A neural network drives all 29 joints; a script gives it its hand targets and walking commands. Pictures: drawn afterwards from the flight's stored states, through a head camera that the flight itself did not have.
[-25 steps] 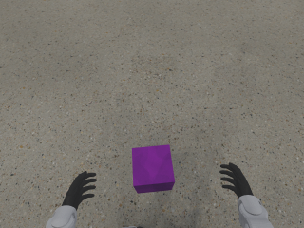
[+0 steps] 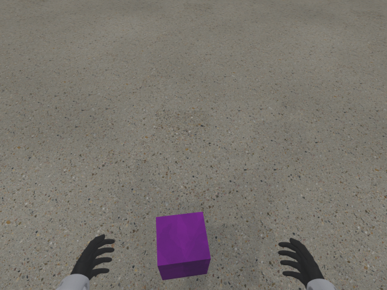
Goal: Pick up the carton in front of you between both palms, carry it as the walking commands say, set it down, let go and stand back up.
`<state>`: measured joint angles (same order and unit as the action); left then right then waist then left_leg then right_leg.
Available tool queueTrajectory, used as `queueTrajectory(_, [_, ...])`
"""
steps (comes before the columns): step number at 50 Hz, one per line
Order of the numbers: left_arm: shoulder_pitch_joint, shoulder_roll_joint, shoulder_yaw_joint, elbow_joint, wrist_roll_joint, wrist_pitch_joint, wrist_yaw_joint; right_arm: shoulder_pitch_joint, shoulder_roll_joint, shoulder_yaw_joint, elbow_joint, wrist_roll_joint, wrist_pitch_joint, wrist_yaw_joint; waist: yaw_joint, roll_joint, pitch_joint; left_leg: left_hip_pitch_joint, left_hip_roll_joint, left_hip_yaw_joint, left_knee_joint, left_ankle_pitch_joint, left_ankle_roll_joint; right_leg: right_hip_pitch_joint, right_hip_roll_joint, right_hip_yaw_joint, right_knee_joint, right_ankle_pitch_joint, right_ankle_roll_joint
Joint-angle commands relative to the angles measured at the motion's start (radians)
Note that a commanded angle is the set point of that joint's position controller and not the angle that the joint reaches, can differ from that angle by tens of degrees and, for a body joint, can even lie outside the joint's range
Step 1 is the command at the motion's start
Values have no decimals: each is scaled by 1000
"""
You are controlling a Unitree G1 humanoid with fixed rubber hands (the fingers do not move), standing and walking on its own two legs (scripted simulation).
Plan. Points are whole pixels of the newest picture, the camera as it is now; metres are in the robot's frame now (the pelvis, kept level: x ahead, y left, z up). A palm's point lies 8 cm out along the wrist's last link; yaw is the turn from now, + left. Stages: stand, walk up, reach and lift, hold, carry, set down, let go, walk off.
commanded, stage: let go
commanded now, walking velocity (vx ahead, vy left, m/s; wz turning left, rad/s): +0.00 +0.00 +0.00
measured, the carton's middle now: (182, 246) +0.41 +0.04 -0.65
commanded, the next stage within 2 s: stand in 0.12 s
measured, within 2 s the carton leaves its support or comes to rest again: neither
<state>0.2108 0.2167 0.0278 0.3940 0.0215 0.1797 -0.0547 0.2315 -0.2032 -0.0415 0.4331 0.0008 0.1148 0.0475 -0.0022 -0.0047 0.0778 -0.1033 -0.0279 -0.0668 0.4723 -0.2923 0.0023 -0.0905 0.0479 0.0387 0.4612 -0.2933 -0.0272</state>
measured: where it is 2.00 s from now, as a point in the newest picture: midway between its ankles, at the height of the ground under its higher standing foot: outside the picture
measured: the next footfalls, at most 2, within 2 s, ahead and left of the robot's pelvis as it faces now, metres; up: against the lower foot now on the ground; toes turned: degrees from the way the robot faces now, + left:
none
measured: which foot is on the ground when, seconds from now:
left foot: down 0.00-1.00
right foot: down 0.00-1.00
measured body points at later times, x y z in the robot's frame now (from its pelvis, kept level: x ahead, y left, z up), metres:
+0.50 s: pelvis +0.01 +0.01 +0.00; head +0.01 +0.03 +0.45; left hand +0.15 +0.30 -0.10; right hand +0.14 -0.29 -0.08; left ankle -0.02 +0.12 -0.74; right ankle -0.02 -0.10 -0.74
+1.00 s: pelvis +0.00 +0.02 +0.00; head +0.00 +0.02 +0.45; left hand +0.13 +0.32 -0.10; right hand +0.12 -0.29 -0.10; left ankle -0.02 +0.12 -0.74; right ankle -0.02 -0.10 -0.74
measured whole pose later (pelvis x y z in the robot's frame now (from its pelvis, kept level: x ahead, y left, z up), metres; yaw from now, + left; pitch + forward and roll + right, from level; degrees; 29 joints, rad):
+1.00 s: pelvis +0.00 +0.02 +0.00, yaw -1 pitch -2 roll +0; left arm 0.14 0.36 0.02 0.91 0.01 0.00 0.02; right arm 0.16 -0.37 -0.01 0.89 -0.02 -0.01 -0.02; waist 0.00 -0.01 0.01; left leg -0.11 -0.05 -0.05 0.40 -0.25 0.03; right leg -0.11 0.02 0.06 0.40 -0.26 0.00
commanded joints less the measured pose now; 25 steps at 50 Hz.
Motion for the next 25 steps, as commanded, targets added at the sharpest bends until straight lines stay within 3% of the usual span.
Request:
queueTrajectory(1, [-57,83,3,-152,-14,22,25,18,-62,1,-64,12,-18,-19,-10,-3,-87,-38,-40,46,-20,258,-34,41,-10,2,-20,385,22])
queueTrajectory(2, [-53,152,67,-150,11,26,34,40,-81,18,-17,28,-10,-14,15,59,-54,-70,-37,53,-40,200,-36,54,-13,-7,-28,301,32])
queueTrajectory(3, [-13,110,48,-123,6,39,38,-37,-111,-35,-94,2,-22,-19,4,-38,-31,-27,-38,41,-43,193,-27,14,-14,-19,-42,282,36])
queueTrajectory(4, [-47,144,54,-162,-1,31,33,-34,-100,-22,-86,3,-23,-21,8,15,-27,-40,-32,36,-60,173,-24,9,-9,-27,-37,250,22])
queueTrajectory(5, [-65,73,7,-152,-9,44,31,-34,-96,21,-63,10,-17,-21,21,51,2,-94,-29,48,-56,169,-39,46,-7,-14,-49,203,14])
queueTrajectory(6, [-84,200,63,20,15,-39,62,-35,-233,-40,63,-46,-50,-56,9,-80,41,-143,28,3,-15,120,-37,-167,-64,55,-66,38,40])
queueTrajectory(7, [-60,227,61,45,18,-74,80,-26,-229,-47,70,-54,-65,-65,5,-89,14,-92,39,-18,-22,80,-26,-172,-66,43,-64,4,42])
queueTrajectory(8, [-40,222,64,61,22,-109,78,-37,-240,-37,79,-51,-70,-64,5,-28,-27,-116,32,-35,-32,10,-15,-142,-55,68,-54,-30,37])
queueTrajectory(9, [-81,199,55,73,20,-126,71,-68,-213,-38,99,-57,-81,-61,3,-40,-14,-174,56,-55,-58,-54,-6,-152,-62,40,-41,-55,38])
queueTrajectory(10, [-92,228,62,80,22,-141,71,-53,-255,-46,100,-55,-95,-60,8,-57,-19,-206,53,-76,-66,-68,-4,-126,-68,54,-32,-23,28])
queueTrajectory(11, [-66,214,59,114,10,-153,66,-81,-227,-44,125,-46,-99,-54,20,-13,-68,-137,57,-53,-51,17,-6,-111,-82,74,-36,24,29])
queueTrajectory(12, [-108,198,53,137,8,-160,63,-69,-228,-44,146,-41,-106,-55,-2,-33,-122,-78,65,-45,-19,144,-4,-120,-92,73,-23,104,22])
queueTrajectory(13, [-106,210,46,127,3,-164,61,-47,-257,-45,142,-32,-110,-54,-6,20,-134,-110,71,-59,-13,216,-1,-66,-93,82,-5,159,16])
queueTrajectory(14, [-87,232,48,155,6,-168,67,-64,-257,-47,152,-33,-114,-58,0,9,-119,-106,76,-50,-26,259,-10,-64,-97,71,0,205,27])
queueTrajectory(15, [-75,220,49,173,11,-167,65,-81,-233,-38,166,-44,-113,-59,6,44,-137,-92,76,-38,-16,261,-6,-50,-102,77,-23,222,29])
queueTrajectory(16, [-58,245,51,195,3,-170,71,-95,-240,-42,163,-40,-115,-60,15,4,-108,-73,72,-44,-4,258,-4,-89,-94,89,-19,255,23])
queueTrajectory(17, [-81,247,52,214,23,-175,71,-81,-230,-33,190,-38,-118,-65,5,-32,-133,-84,72,-46,-16,272,-6,-53,-105,74,-24,251,26])
queueTrajectory(18, [-94,240,47,219,16,-178,71,-71,-245,-32,188,-34,-119,-65,0,22,-162,-72,75,-45,-16,293,1,-28,-114,96,-21,291,21])
queueTrajectory(19, [-91,260,49,228,10,-174,69,-54,-275,-48,195,-36,-118,-61,-5,2,-153,-69,82,-72,-31,278,3,-34,-109,85,-10,280,22])
queueTrajectory(20, [-84,252,44,242,6,-173,71,-73,-262,-38,222,-35,-120,-66,14,37,-138,-71,80,-62,-44,264,3,-41,-97,87,-17,226,28])
queueTrajectory(21, [-93,269,41,255,3,-174,73,-58,-279,-38,230,-29,-117,-69,-2,40,-131,-69,93,-53,-34,316,-3,-56,-109,105,-27,245,15])
queueTrajectory(23, [-79,262,37,277,21,-181,77,-70,-286,-32,251,-38,-118,-74,5,26,-116,-74,94,-78,-61,266,10,-59,-100,96,-15,236,11])
queueTrajectory(24, [-73,277,43,293,23,-181,78,-93,-305,-33,243,-40,-121,-68,7,63,-98,-80,94,-81,-61,273,5,-72,-95,95,-17,250,6])
queueTrajectory(25, [-76,271,39,301,12,-177,79,-69,-303,-40,250,-36,-123,-74,0,36,-125,-69,94,-65,-55,298,5,-52,-102,80,-26,226,16])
